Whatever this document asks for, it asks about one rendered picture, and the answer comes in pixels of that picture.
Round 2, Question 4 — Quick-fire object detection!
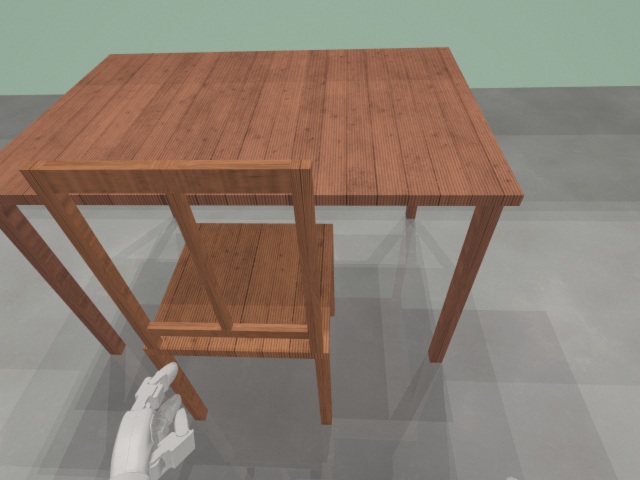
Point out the robot left hand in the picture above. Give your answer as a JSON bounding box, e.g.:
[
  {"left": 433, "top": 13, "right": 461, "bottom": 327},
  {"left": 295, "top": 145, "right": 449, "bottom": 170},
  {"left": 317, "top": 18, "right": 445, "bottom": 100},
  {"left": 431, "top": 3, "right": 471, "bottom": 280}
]
[{"left": 110, "top": 362, "right": 195, "bottom": 480}]

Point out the chair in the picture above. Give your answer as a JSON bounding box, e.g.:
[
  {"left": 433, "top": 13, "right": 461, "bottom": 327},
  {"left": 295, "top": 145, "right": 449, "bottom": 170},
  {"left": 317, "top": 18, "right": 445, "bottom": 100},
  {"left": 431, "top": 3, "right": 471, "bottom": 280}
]
[{"left": 19, "top": 159, "right": 335, "bottom": 425}]

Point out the table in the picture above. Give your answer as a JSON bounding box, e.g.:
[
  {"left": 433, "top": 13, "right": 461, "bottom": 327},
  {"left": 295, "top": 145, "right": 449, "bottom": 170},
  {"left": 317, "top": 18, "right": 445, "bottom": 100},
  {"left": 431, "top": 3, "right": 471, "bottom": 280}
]
[{"left": 0, "top": 47, "right": 524, "bottom": 363}]

